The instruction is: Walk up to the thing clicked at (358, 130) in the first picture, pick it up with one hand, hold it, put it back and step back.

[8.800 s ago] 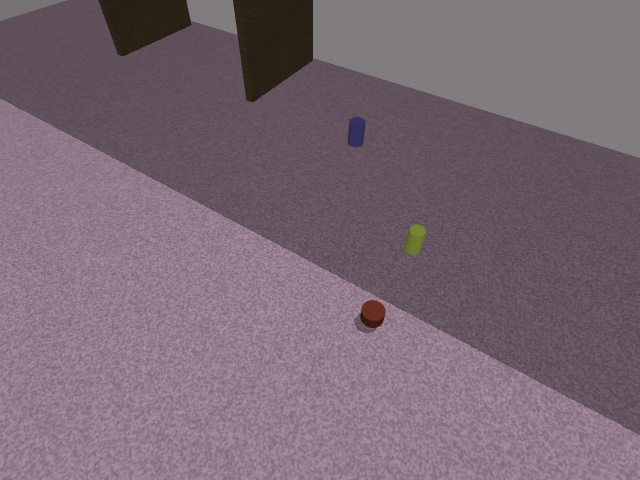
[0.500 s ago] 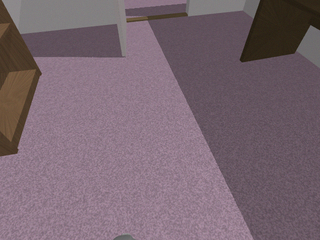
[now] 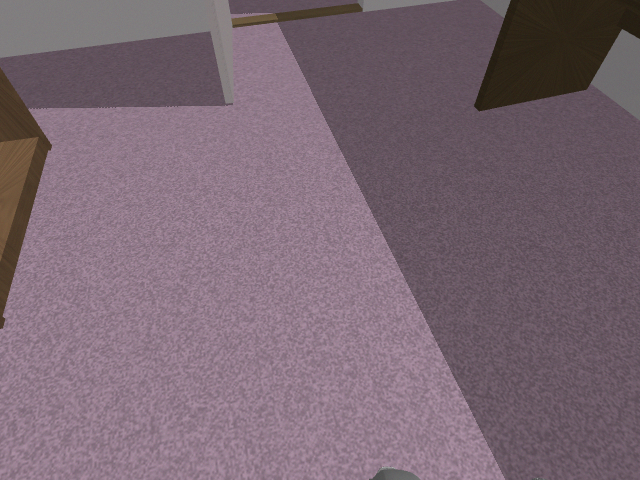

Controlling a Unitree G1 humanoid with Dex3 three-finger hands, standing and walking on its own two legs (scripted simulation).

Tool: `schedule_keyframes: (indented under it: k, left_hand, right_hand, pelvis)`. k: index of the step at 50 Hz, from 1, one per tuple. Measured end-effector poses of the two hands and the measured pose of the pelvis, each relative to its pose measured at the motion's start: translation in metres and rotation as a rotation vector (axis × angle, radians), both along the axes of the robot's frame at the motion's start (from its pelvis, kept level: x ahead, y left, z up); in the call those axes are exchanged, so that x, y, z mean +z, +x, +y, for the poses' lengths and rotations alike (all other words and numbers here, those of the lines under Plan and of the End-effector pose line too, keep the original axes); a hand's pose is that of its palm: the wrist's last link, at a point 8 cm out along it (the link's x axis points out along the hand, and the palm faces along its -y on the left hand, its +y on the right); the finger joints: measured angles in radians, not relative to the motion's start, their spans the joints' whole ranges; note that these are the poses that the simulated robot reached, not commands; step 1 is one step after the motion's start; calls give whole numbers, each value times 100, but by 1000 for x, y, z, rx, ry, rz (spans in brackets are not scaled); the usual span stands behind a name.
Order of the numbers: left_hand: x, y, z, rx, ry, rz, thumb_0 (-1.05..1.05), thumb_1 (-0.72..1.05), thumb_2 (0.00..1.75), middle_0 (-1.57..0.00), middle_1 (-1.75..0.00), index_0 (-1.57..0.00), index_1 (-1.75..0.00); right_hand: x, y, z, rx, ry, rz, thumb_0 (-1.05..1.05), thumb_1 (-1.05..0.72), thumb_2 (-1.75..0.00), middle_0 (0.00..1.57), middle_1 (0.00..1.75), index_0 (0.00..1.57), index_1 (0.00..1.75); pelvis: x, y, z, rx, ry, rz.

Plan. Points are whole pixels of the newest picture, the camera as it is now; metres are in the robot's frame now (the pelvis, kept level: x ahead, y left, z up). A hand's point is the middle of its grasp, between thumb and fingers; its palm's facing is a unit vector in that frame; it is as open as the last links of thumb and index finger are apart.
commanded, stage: walk up
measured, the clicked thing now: out of the picture +0.09 -1.39 -0.68
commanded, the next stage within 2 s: stand in 0.48 s
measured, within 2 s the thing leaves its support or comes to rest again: neither
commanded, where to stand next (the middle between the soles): +0.06 +0.01 m, yaw +1 degrees
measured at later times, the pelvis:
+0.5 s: pelvis +0.01 +0.00 +0.03, yaw +0 degrees
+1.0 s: pelvis +0.02 +0.00 +0.03, yaw +0 degrees
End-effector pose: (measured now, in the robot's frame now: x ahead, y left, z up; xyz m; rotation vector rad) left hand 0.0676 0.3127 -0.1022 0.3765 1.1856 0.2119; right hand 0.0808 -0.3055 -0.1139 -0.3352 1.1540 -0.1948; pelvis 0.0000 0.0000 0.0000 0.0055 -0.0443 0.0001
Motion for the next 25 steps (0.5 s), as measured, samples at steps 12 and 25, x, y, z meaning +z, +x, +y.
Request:
schedule_keyframes:
  k: [12, 25]
  left_hand:
    - [15, 53, -21, -26, -55, -73, 0, 90, 90, -21, -30, -20, -30]
    - [17, 49, -15, 4, -73, -34, 0, 90, 90, -21, -30, -20, -30]
  right_hand:
    - [7, 4, 14, -8, 45, 52, 1, -91, -89, 20, 30, 20, 30]
    - [26, -2, 4, -39, -1, 80, 1, -91, -89, 20, 29, 20, 30]
  pelvis:
    - [18, 8, 2, -2, 16, 3]
    - [30, 11, 4, -4, 6, -4]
